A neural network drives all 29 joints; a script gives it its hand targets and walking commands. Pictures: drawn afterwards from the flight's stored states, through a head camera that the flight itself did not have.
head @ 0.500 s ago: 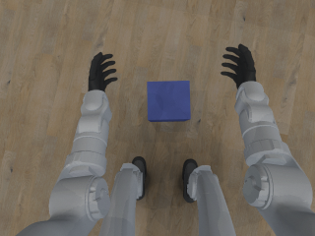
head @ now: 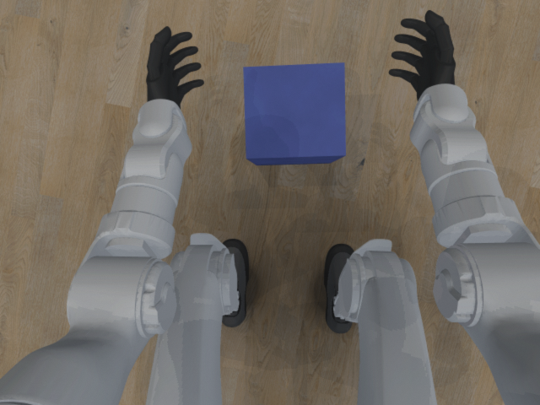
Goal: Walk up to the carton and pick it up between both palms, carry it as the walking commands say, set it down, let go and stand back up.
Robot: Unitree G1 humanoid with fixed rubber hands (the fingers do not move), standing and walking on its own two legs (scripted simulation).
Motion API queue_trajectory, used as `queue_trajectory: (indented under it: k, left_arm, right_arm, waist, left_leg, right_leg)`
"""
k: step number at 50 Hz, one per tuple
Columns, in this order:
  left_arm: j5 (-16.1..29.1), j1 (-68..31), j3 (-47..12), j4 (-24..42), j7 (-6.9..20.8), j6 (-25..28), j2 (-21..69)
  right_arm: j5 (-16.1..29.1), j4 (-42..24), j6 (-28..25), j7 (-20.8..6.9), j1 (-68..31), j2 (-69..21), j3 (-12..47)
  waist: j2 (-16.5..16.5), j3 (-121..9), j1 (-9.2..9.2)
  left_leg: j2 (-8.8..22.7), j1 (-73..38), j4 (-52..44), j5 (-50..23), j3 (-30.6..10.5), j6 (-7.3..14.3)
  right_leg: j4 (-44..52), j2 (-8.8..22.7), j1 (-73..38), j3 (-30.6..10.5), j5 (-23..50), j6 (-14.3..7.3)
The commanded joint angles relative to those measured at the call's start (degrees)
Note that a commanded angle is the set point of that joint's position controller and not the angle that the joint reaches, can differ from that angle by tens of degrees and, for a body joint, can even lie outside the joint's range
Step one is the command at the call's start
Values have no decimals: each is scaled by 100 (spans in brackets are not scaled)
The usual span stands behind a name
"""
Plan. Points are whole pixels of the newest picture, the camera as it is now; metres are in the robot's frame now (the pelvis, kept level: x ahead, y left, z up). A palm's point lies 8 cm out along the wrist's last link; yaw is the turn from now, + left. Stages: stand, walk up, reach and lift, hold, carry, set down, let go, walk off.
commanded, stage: reach and lift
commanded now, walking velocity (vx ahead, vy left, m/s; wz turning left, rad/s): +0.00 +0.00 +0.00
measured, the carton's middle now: (293, 122) +0.51 +0.00 -0.38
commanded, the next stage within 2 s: none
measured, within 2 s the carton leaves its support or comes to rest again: leaves its support in 1.94 s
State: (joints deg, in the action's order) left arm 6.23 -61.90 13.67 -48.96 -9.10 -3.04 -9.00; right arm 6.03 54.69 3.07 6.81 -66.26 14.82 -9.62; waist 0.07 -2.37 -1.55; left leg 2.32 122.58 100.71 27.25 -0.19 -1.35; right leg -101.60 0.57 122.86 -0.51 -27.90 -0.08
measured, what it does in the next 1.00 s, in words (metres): lowers itself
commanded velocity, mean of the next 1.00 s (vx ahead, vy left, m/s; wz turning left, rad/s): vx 0.00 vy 0.00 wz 0.00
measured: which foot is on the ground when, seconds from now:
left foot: down 0.00-1.00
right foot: down 0.00-1.00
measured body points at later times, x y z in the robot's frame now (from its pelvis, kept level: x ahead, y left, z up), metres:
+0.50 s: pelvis -0.01 +0.00 -0.09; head +0.35 -0.01 +0.17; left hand +0.51 +0.18 -0.28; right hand +0.52 -0.16 -0.29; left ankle +0.11 +0.13 -0.45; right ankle +0.10 -0.12 -0.45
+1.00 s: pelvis -0.02 +0.00 -0.11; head +0.36 -0.01 +0.13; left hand +0.52 +0.18 -0.31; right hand +0.52 -0.17 -0.32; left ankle +0.11 +0.13 -0.45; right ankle +0.10 -0.12 -0.45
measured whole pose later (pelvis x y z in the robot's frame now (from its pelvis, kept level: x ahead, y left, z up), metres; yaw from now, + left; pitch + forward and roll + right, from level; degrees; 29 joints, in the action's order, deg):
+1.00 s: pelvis -0.02 +0.00 -0.11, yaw +2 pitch +41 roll +1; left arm 18.5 -82.5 1.1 -73.0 -8.9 4.2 -17.6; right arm 16.3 72.5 -3.5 6.4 -82.4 20.6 2.9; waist -1.2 16.7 -0.3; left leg 0.4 135.5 122.6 27.9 -0.7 -1.8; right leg -124.4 1.5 135.5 -1.5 -29.8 0.2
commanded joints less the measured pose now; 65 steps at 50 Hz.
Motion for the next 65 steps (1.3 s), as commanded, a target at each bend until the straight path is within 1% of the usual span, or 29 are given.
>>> queue_trajectory:
  k: [1, 10, 22, 26, 28, 30, 32, 34, 38, 39, 43, 48, 51, 56, 65]
  left_arm:
    - [75, -1322, -26, 314, -51, 156, -501]
    - [364, -1769, -289, -149, -145, 342, -683]
    - [772, -2275, -744, -792, -136, 630, -910]
    - [1069, -2198, -995, -1555, -14, 657, -677]
    - [1099, -2234, -1022, -1693, 9, 706, -720]
    - [1138, -2325, -1026, -1727, 0, 783, -796]
    - [1211, -2358, -1119, -1862, 20, 810, -810]
    - [1215, -2392, -1117, -1952, 28, 827, -874]
    - [1173, -2499, -1168, -1875, -1, 863, -919]
    - [1186, -2498, -1180, -1883, -3, 854, -901]
    - [1237, -2484, -1196, -1948, 32, 829, -846]
    - [1215, -2642, -1210, -1938, 15, 824, -837]
    - [1215, -2726, -1240, -1965, -8, 829, -808]
    - [1155, -2827, -1241, -2040, -45, 844, -747]
    - [893, -2929, -1152, -2094, -96, 880, -503]
  right_arm:
    - [85, -317, -153, 58, -1470, 544, 65]
    - [386, 88, -324, 151, -1919, 709, 393]
    - [702, 700, -551, 146, -2395, 847, 835]
    - [707, 922, -641, 100, -2463, 871, 983]
    - [703, 953, -681, 89, -2513, 906, 1004]
    - [803, 1040, -726, 75, -2502, 813, 1098]
    - [911, 1212, -725, 28, -2479, 743, 1217]
    - [990, 1240, -733, 2, -2535, 766, 1268]
    - [1212, 1159, -772, -36, -2652, 813, 1329]
    - [1216, 1165, -768, -39, -2673, 858, 1331]
    - [1094, 1256, -762, -31, -2598, 936, 1247]
    - [1013, 1345, -756, -32, -2700, 924, 1176]
    - [1005, 1359, -767, -25, -2798, 903, 1188]
    - [1000, 1390, -780, -20, -2940, 820, 1248]
    - [851, 1458, -809, 33, -3018, 567, 1278]
  waist:
    - [273, -5775, -22]
    - [276, -5651, -9]
    - [188, -5058, 65]
    - [259, -4504, 218]
    - [265, -4439, 226]
    - [313, -4554, 200]
    - [309, -4462, 183]
    - [305, -4405, 125]
    - [133, -4662, 5]
    - [121, -4639, 2]
    - [174, -4333, 185]
    - [137, -4205, 233]
    - [139, -4214, 230]
    - [163, -4177, 171]
    - [185, -4138, 130]
  left_leg:
    - [-561, -2909, -391, -1002, 396, -174]
    - [-512, -2634, 272, -1131, 356, -166]
    - [-448, -2335, 1002, -1209, 236, -189]
    - [-434, -1981, 1236, -1200, 150, -186]
    - [-425, -1941, 1324, -1247, 125, -198]
    - [-431, -1961, 1409, -1404, 150, -197]
    - [-419, -1951, 1474, -1441, 150, -186]
    - [-402, -1933, 1526, -1414, 152, -180]
    - [-393, -2104, 1586, -1564, 205, -164]
    - [-395, -2073, 1575, -1530, 210, -160]
    - [-396, -1853, 1540, -1391, 174, -163]
    - [-424, -1874, 1462, -1220, 131, -163]
    - [-446, -1925, 1435, -1198, 116, -154]
    - [-478, -1977, 1400, -1158, 102, -135]
    - [-562, -2039, 1379, -1164, 98, -135]
  right_leg:
    - [676, -468, -3250, 170, 1042, 90]
    - [-16, -374, -2959, 115, 1151, 104]
    - [-778, -262, -2476, -5, 1166, 111]
    - [-954, -218, -2277, -39, 1192, 102]
    - [-1047, -206, -2265, -47, 1243, 115]
    - [-1144, -205, -2432, -62, 1426, 123]
    - [-1221, -185, -2340, -88, 1463, 138]
    - [-1262, -167, -2243, -112, 1415, 154]
    - [-1318, -173, -2287, -141, 1543, 152]
    - [-1322, -171, -2256, -136, 1506, 146]
    - [-1267, -154, -2094, -130, 1401, 138]
    - [-1245, -153, -1933, -94, 1191, 119]
    - [-1240, -162, -1936, -79, 1144, 109]
    - [-1229, -191, -1953, -76, 1086, 102]
    - [-1203, -287, -2090, -65, 1119, 103]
